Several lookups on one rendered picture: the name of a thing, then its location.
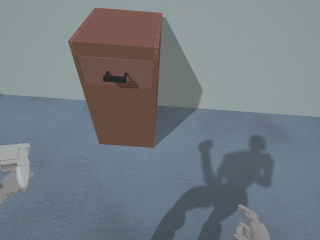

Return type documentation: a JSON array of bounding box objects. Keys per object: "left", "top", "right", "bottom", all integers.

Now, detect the cabinet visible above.
[{"left": 68, "top": 7, "right": 163, "bottom": 148}]

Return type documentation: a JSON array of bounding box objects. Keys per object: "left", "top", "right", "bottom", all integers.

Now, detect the drawer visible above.
[{"left": 77, "top": 55, "right": 154, "bottom": 88}]

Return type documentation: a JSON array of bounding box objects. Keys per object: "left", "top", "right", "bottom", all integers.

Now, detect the right robot hand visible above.
[{"left": 233, "top": 204, "right": 271, "bottom": 240}]

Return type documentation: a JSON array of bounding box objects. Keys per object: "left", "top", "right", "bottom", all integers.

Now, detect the handle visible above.
[{"left": 103, "top": 71, "right": 127, "bottom": 83}]

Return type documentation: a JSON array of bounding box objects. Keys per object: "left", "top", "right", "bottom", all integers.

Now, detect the left robot hand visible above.
[{"left": 0, "top": 143, "right": 34, "bottom": 206}]

